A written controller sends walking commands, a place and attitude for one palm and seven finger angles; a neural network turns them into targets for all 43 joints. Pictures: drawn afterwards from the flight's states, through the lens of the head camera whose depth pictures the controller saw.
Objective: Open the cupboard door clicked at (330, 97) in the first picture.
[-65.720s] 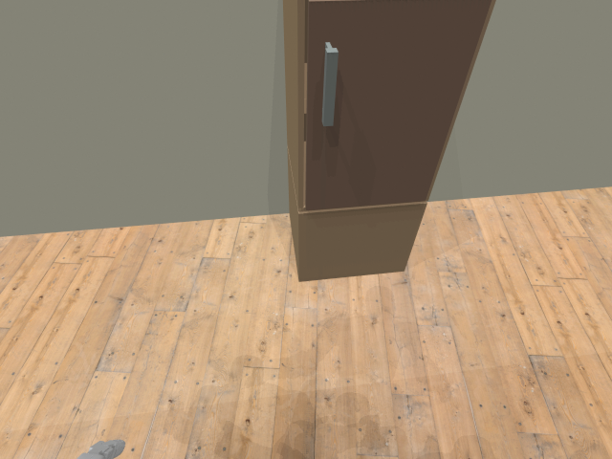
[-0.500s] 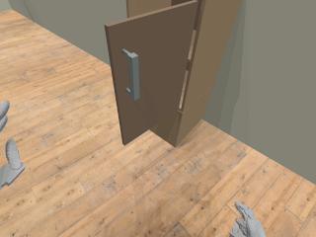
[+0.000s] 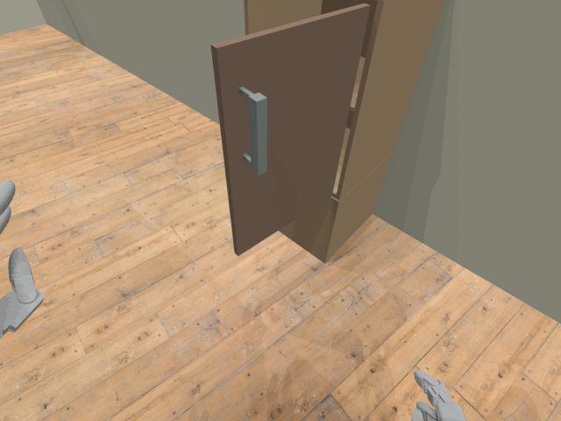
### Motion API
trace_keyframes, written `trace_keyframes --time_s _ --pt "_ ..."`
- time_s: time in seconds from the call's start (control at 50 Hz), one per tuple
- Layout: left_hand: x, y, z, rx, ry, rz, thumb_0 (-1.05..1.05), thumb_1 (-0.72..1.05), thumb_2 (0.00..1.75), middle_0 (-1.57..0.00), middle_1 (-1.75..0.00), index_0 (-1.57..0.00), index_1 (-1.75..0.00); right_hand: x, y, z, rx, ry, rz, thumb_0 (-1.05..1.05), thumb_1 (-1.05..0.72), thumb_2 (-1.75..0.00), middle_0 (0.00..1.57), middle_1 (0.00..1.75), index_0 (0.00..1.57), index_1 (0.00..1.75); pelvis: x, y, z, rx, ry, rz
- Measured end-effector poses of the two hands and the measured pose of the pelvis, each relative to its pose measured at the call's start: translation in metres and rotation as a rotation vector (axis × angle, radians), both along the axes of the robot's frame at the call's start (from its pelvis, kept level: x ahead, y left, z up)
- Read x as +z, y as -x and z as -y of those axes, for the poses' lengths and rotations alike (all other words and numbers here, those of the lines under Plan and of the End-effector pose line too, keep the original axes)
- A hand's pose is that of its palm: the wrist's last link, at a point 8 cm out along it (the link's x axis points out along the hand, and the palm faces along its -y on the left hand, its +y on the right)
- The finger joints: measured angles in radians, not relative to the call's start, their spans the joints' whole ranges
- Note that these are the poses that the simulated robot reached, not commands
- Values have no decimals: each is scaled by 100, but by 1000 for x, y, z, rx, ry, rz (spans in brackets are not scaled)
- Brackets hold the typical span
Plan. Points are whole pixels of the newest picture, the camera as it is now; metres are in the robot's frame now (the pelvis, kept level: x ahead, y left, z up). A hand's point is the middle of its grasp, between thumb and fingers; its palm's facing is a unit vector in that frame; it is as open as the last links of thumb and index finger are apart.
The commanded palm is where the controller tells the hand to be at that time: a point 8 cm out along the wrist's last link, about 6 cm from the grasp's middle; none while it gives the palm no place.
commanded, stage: stop stepping back and stand still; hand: left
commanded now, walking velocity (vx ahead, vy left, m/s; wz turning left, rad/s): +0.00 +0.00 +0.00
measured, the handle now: (251, 132) +0.62 +0.10 +0.08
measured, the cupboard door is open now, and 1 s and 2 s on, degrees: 82 82 82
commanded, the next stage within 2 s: let the arm hang, fingers relaxed in 0.06 s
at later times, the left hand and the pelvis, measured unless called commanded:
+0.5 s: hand out of the picture +0.06 +0.17 -0.18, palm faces -0.03 -0.98 -0.17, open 7.3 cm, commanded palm none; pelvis +0.00 -0.01 -0.01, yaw +2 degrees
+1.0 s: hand out of the picture +0.10 +0.23 -0.14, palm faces +0.04 -0.93 -0.38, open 7.4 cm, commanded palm none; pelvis +0.03 -0.02 +0.01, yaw +2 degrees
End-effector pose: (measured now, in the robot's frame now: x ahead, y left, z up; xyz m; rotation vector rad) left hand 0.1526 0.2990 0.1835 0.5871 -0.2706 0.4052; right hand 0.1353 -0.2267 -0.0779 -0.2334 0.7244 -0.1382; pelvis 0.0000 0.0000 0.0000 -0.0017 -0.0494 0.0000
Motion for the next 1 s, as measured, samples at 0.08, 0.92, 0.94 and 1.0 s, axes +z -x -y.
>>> trace_keyframes --time_s 0.08,0.92,0.94,1.0 --pt "-3 -2 -2 16 11 -14 1 88 90 -21 -30 -22 -31 -1 -9 2 4 -4 4 2 -90 -90 21 30 20 30 0 -2 1 -5 12 -15" --pt "-289 90 18 357 504 -1430 0 90 90 -20 -30 -20 -30 -64 63 49 -59 -28 -589 1 -91 -90 21 30 20 30 5 -26 19 33 -5 -19" --pt "-288 84 18 350 501 -1419 0 90 90 -20 -30 -20 -30 -64 59 50 -57 -28 -581 1 -91 -90 21 30 20 30 6 -28 19 32 -5 -19" --pt "-286 64 22 322 498 -1388 0 90 90 -20 -30 -20 -30 -62 47 53 -55 -22 -562 1 -91 -90 21 30 20 30 6 -33 20 32 -7 -20"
